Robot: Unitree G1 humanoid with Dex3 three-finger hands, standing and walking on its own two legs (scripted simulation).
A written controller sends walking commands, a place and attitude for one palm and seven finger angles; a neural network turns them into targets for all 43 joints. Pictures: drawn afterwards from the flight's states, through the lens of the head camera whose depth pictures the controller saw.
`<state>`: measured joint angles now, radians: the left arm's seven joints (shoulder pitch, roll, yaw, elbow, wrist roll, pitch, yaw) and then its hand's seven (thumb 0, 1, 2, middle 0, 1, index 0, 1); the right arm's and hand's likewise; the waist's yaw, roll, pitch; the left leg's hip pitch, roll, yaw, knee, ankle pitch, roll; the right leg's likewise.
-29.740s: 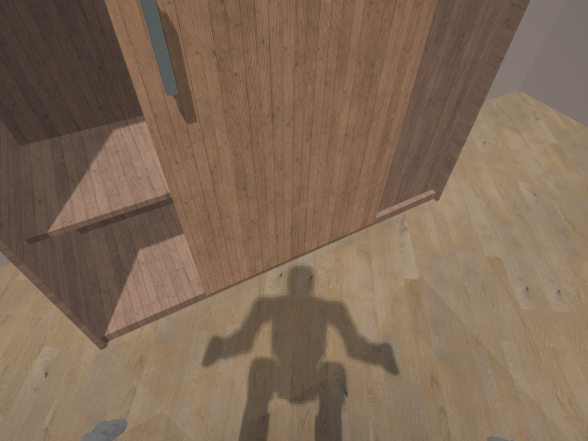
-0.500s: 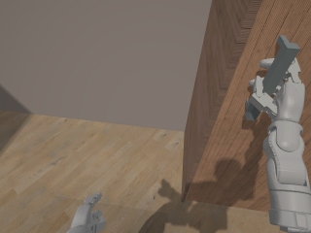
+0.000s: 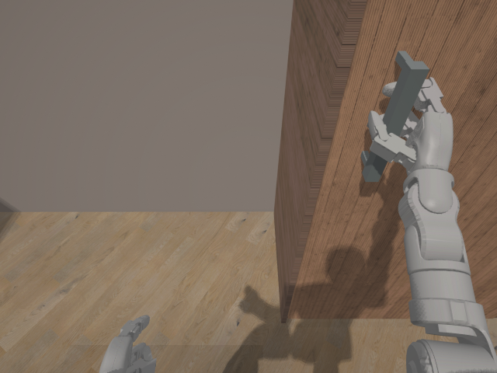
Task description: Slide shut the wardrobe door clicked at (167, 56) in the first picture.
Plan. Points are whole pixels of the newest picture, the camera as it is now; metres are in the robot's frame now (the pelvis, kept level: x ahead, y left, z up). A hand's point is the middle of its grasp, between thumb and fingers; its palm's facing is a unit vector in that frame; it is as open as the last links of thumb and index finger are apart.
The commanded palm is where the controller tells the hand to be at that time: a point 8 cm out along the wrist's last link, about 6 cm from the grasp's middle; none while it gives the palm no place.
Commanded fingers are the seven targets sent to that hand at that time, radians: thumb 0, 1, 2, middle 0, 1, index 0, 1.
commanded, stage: loosen the grip on the handle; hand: right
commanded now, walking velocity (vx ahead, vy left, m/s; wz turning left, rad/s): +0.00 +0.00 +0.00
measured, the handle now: (385, 122) +0.43 -0.19 +0.21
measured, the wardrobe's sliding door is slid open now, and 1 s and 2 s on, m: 0.00 0.00 0.00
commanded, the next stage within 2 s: slip the hand off the handle in 0.44 s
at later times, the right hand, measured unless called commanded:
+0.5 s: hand (374, 142) +0.38 -0.17 +0.21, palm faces +0.24 +0.97 -0.07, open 14.7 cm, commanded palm +0.35 -0.21 +0.20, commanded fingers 0.00 0.55 -0.20 0.25 1.15 0.25 1.15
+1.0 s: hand (402, 143) +0.38 -0.21 +0.20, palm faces +0.21 +0.97 -0.07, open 14.8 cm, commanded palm +0.35 -0.27 +0.20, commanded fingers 0.00 0.55 -0.20 0.25 1.15 0.25 1.15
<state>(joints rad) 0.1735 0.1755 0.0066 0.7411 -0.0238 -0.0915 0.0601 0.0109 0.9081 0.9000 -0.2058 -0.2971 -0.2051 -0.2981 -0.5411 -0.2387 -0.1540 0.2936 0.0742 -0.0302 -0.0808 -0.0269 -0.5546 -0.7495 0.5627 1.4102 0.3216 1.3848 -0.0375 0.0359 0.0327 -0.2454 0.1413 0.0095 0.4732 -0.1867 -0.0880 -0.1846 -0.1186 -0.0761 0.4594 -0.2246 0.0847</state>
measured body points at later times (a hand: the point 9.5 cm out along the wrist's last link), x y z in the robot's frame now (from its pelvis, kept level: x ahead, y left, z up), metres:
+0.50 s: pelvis +0.01 +0.02 +0.00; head +0.01 +0.03 +0.45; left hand +0.11 +0.28 -0.12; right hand +0.36 -0.22 +0.21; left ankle +0.04 +0.18 -0.74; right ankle +0.01 -0.17 -0.74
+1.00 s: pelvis +0.01 +0.00 +0.00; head +0.02 +0.00 +0.45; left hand +0.15 +0.24 -0.11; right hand +0.37 -0.26 +0.21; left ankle +0.04 +0.18 -0.74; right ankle +0.01 -0.18 -0.74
